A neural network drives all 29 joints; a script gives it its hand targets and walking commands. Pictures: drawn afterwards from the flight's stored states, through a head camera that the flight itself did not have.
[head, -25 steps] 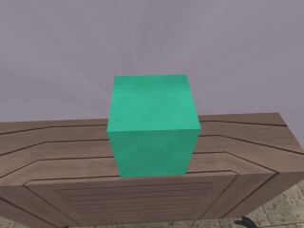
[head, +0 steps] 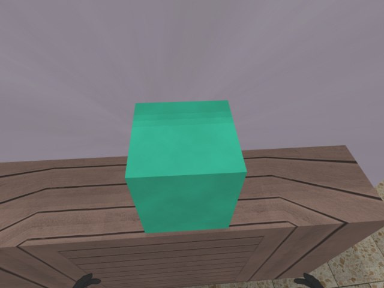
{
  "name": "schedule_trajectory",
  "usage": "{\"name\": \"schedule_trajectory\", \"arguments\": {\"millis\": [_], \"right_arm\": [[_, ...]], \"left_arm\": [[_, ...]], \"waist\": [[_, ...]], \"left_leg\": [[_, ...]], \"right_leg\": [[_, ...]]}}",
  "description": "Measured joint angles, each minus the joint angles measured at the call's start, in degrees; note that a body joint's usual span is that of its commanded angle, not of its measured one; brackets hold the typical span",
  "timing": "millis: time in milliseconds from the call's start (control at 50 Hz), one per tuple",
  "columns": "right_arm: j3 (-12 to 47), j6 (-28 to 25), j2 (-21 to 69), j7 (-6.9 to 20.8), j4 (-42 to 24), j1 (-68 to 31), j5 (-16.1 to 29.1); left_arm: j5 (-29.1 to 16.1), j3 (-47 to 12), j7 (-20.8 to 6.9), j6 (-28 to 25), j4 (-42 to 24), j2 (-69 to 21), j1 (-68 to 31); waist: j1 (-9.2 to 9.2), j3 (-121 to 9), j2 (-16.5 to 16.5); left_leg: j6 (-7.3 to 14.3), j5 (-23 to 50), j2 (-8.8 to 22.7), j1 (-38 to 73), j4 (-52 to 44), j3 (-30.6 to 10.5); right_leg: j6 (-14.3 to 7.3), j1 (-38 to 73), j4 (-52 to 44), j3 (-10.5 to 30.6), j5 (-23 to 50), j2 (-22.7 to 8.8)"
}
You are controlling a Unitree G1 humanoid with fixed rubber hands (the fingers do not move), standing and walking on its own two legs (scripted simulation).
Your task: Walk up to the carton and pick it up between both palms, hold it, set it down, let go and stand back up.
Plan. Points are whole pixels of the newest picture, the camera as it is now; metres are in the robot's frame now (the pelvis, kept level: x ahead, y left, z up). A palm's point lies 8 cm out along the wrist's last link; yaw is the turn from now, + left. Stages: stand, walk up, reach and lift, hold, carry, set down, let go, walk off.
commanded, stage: walk up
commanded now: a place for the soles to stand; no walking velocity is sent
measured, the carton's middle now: (184, 169) +0.38 +0.04 +0.02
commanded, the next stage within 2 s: reach and lift in 0.50 s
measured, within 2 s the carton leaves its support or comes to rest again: neither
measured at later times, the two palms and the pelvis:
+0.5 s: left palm out of the picture +0.09 +0.26 -0.10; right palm out of the picture +0.10 -0.26 -0.09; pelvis +0.00 +0.01 +0.00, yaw +0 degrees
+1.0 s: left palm (87, 273) +0.17 +0.23 -0.06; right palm (325, 285) +0.16 -0.25 -0.05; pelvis +0.01 -0.01 +0.01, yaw -1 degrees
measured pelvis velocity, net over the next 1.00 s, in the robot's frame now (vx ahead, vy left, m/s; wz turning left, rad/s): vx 0.01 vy -0.01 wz -0.02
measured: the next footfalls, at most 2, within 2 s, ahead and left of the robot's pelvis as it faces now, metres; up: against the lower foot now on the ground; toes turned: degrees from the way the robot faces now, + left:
none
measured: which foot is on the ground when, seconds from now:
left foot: down 0.00-1.00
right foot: down 0.00-1.00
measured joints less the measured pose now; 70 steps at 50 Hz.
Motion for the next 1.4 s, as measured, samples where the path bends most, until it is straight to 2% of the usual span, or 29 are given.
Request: {"name": "schedule_trajectory", "arguments": {"millis": [520, 580, 640, 720, 780, 1020, 1200, 1400], "right_arm": [[-0.05, -0.12, 0.06, -0.07, 1.07, 0.94, -0.07], [-4.44, -6.58, 1.65, 1.31, 7.66, -3.82, -3.61], [-5.75, -10.93, 2.45, 2.01, 10.21, -8.56, -3.58], [-5.14, -12.93, 3.41, 3.02, 9.62, -9.73, -1.73], [-3.62, -12.93, 3.31, 3.35, 8.02, -7.39, -0.77], [-1.37, -12.04, 4.98, 1.86, -0.86, -1.44, 0.46], [0.44, -15.75, 7.76, 0.18, -2.09, -0.89, 2.0], [2.82, -20.85, 6.97, -0.4, -2.72, 0.3, 6.92]], "left_arm": [[0.18, 0.33, -0.15, 0.02, 1.47, -0.23, 0.86], [-0.82, -0.38, 1.53, 6.92, 1.1, 0.64, -3.49], [-0.49, 0.11, 1.95, 12.29, -2.75, 0.5, -8.85], [0.24, 0.46, 2.32, 14.27, -9.05, -2.05, -10.98], [1.06, 1.18, 2.73, 14.03, -9.9, -3.91, -9.6], [-0.14, 3.16, 2.34, 7.01, -7.41, -3.12, -5.96], [-2.55, 3.17, 1.55, -0.64, -7.21, -3.35, -3.25], [-4.11, 3.26, 0.67, -9.34, -9.82, -2.4, -1.09]], "waist": [[0.04, 0.0, -0.12], [0.78, 1.27, -0.39], [0.7, 4.36, -1.02], [0.25, 6.26, -1.21], [-0.07, 4.01, -1.77], [1.8, 1.47, -2.59], [2.48, 1.27, -1.68], [3.26, 0.21, -3.0]], "left_leg": [[0.36, 0.79, -0.06, 0.15, -0.97, 0.16], [-0.06, -0.53, 0.27, -1.78, 2.12, 0.56], [0.25, -1.66, 0.15, -2.53, 5.47, 0.21], [-0.71, -0.64, 0.68, 1.94, 2.3, -0.32], [-0.52, 1.09, 0.69, 5.62, -3.21, -0.18], [-1.67, 4.07, 0.8, 11.23, -11.61, 0.49], [-2.04, 4.68, 0.91, 11.95, -13.86, 0.32], [-2.49, 4.62, 1.07, 12.94, -14.63, -0.55]], "right_leg": [[0.44, 0.24, -1.43, 0.41, 1.18, -0.05], [-0.92, -2.23, 2.54, 0.02, -0.7, -0.32], [0.52, -2.83, 6.0, -0.91, -1.91, -1.01], [0.11, 2.11, 1.26, -1.69, 0.03, -0.47], [0.18, 5.79, -4.76, -1.56, 2.57, -0.19], [-1.08, 9.89, -10.82, -0.97, 4.51, 0.18], [-1.35, 10.69, -13.22, -1.1, 5.15, 0.41], [-1.77, 12.41, -14.94, -1.84, 5.33, 0.73]]}}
